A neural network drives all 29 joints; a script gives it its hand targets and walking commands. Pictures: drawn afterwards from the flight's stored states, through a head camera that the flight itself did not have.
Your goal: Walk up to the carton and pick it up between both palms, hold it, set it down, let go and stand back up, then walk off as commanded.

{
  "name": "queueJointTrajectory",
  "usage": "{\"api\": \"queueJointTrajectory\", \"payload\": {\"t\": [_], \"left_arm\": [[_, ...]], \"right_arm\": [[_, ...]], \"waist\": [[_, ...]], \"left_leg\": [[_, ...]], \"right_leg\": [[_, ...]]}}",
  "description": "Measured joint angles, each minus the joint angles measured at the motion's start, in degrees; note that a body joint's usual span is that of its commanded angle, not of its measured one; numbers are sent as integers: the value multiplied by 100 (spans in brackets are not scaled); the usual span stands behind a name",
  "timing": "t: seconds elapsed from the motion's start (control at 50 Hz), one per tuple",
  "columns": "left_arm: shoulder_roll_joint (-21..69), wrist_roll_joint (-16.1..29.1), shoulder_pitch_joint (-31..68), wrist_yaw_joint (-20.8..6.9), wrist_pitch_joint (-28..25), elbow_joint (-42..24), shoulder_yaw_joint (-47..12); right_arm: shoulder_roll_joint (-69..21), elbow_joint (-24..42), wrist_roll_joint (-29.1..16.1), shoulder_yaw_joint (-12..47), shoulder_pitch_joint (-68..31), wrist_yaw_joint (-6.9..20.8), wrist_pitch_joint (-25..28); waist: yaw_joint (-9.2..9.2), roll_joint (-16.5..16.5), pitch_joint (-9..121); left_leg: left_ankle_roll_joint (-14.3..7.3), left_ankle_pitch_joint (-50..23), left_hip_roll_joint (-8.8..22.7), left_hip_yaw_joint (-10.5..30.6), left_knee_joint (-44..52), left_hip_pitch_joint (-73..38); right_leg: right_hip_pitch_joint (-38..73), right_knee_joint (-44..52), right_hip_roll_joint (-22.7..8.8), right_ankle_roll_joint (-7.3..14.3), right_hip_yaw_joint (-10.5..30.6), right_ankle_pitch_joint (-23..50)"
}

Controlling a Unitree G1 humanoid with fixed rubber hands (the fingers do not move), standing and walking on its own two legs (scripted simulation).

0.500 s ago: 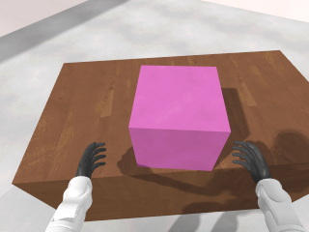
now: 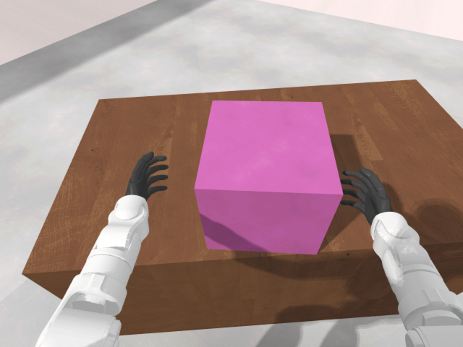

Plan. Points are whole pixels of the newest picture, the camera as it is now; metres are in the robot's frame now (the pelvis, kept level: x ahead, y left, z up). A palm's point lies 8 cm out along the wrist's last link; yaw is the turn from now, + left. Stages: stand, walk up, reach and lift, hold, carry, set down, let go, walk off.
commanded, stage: reach and lift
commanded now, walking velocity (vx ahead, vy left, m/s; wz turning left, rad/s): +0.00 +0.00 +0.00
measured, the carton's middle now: (263, 176) +0.49 -0.03 -0.02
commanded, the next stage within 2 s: none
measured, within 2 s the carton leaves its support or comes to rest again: neither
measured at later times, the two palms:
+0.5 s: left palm (147, 162) +0.43 +0.20 +0.09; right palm (370, 172) +0.43 -0.22 +0.07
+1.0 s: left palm (152, 169) +0.45 +0.21 +0.05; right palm (359, 170) +0.46 -0.21 +0.05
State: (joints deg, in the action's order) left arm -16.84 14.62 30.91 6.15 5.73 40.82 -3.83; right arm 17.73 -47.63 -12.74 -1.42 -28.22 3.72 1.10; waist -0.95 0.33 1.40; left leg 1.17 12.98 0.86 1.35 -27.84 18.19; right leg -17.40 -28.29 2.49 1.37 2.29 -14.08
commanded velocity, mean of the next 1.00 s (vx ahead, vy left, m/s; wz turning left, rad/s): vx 0.00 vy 0.00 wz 0.00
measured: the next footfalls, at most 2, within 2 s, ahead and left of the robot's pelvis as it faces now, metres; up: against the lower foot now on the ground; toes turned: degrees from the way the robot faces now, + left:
none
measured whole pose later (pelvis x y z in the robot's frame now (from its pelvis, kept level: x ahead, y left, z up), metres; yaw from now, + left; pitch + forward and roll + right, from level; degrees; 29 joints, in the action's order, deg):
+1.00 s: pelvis +0.02 +0.00 -0.01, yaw +0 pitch +18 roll +0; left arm -16.8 14.6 50.9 5.8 -6.7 68.0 -3.2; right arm 19.4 -73.7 -15.2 3.2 -53.0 2.1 9.4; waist -0.9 0.7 7.5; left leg 1.5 12.7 1.3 1.3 -29.0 33.9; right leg -32.8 -28.7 2.9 1.1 2.3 -13.3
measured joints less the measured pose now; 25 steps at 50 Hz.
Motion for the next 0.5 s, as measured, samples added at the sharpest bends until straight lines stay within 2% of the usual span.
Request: {"api": "queueJointTrajectory", "payload": {"t": [0.3,0.5], "left_arm": [[0,0,617,-1,-81,714,0],[0,0,1504,1,-225,1498,0]], "right_arm": [[4,-1141,0,0,-1041,-70,229],[97,-1785,-1,0,-1764,-81,266]], "waist": [[0,-20,355],[0,-11,502]], "left_leg": [[1,-3,5,0,-1,433],[9,-2,19,0,-19,721]], "right_leg": [[-433,1,5,-3,0,2],[-714,1,19,-3,0,14]]}}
